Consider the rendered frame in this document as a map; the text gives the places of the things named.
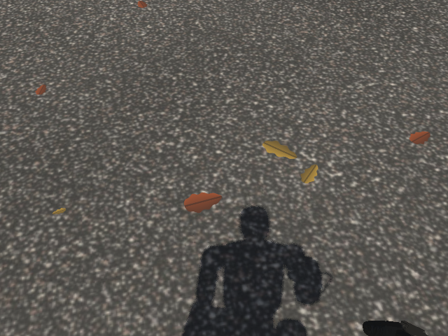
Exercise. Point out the robot right hand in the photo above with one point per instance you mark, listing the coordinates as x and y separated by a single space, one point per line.
390 328

